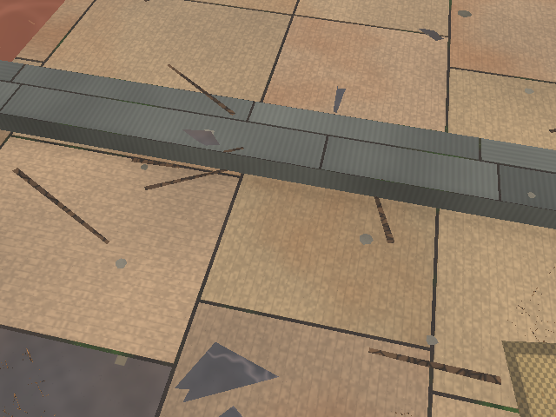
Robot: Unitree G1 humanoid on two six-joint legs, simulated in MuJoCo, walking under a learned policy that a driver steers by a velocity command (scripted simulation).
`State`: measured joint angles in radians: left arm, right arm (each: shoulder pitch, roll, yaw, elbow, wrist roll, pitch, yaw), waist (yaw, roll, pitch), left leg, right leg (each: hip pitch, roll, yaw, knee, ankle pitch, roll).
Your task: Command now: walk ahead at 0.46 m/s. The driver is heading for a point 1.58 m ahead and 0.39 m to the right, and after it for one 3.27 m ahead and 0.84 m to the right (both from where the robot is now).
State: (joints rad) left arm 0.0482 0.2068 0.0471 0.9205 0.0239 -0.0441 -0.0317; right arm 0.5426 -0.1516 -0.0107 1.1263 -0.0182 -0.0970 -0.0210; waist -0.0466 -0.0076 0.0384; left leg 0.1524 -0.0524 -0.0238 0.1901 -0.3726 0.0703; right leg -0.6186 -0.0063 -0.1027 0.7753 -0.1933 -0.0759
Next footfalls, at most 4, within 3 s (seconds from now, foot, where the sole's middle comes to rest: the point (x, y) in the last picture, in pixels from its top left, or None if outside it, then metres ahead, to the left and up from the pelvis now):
0.10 right None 0.22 -0.07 -0.77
0.62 left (232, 381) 0.54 0.10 -0.77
1.16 right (317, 290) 0.78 -0.13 -0.77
1.56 left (282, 191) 1.07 -0.04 -0.69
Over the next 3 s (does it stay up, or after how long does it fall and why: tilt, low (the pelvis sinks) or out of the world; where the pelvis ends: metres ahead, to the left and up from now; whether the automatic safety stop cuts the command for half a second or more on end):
stays up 1.71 -0.44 0.09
